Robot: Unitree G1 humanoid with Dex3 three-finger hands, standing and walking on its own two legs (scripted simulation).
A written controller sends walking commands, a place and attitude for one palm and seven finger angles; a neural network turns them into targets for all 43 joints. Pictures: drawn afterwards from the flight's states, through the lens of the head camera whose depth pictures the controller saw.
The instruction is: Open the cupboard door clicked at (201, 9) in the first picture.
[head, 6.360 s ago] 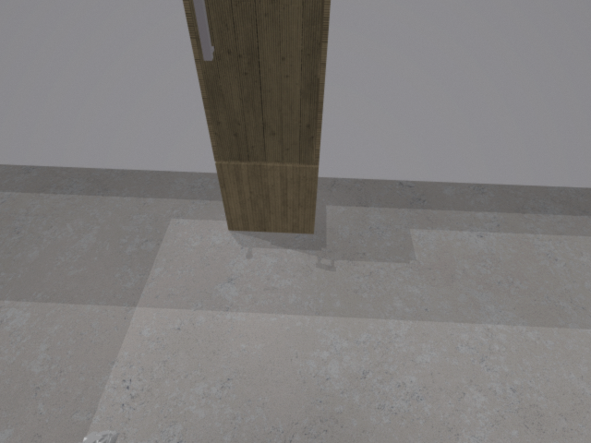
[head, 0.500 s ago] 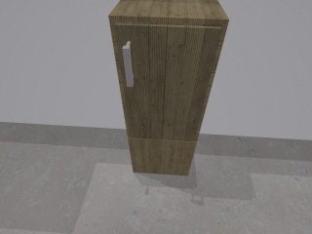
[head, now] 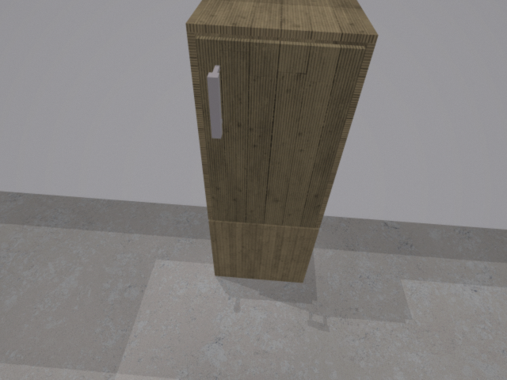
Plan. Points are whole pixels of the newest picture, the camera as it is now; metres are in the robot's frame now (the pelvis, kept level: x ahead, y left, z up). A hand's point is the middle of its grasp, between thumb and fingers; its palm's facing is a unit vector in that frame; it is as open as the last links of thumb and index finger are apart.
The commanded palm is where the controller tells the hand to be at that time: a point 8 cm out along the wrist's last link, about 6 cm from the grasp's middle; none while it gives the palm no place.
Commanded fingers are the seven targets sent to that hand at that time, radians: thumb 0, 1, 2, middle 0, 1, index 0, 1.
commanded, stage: shuffle to correct the standing spot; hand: left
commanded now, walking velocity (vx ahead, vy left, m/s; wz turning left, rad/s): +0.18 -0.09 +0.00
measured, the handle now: (216, 102) +0.65 +0.13 +0.12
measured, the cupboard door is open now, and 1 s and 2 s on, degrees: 0 0 0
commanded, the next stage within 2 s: come to a stop and stand still in 0.48 s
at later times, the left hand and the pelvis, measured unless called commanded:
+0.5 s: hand out of the picture -0.01 +0.13 -0.19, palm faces +0.02 -0.99 -0.10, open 7.4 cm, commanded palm none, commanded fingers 0.00 0.90 0.90 -0.20 -0.30 -0.20 -0.30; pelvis +0.07 -0.01 -0.01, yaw -4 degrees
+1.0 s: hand (202, 358) +0.21 +0.11 -0.18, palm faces +0.02 -0.98 -0.19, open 7.4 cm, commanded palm none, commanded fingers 0.00 0.90 0.90 -0.20 -0.30 -0.20 -0.30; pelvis +0.10 -0.05 -0.02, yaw -1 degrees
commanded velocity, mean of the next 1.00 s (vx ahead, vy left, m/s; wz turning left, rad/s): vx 0.04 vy -0.01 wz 0.00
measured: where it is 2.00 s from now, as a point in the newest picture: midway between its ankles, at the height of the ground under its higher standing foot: outside the picture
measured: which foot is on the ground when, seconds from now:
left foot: down 0.00-0.78, up 0.80-1.00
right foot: down 0.00-0.42, up 0.44-0.74, down 0.76-1.00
